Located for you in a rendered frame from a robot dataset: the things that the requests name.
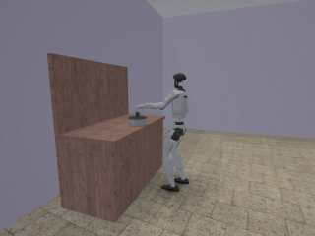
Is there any robot left hand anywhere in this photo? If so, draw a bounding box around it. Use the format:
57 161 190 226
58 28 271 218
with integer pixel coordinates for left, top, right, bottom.
132 104 145 116

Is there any robot right hand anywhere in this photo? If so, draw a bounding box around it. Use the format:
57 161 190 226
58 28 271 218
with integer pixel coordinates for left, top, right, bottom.
164 123 174 133

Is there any robot left forearm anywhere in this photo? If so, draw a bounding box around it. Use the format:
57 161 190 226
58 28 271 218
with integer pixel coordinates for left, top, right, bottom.
142 102 162 110

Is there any robot left foot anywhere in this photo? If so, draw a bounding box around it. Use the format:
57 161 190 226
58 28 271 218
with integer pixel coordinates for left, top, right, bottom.
161 184 179 192

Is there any robot left upper arm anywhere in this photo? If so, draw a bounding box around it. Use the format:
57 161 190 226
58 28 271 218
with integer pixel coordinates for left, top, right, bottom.
159 90 181 110

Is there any pot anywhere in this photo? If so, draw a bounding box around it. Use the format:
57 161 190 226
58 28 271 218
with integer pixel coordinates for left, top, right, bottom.
128 119 146 126

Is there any table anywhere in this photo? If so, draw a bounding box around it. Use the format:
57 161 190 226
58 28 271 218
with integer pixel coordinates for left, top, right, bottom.
47 53 165 223

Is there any lid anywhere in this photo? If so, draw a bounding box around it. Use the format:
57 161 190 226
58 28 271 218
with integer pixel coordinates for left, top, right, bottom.
128 115 147 120

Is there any right robot shin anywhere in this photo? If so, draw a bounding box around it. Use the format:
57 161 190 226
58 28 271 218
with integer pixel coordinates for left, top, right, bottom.
171 155 185 180

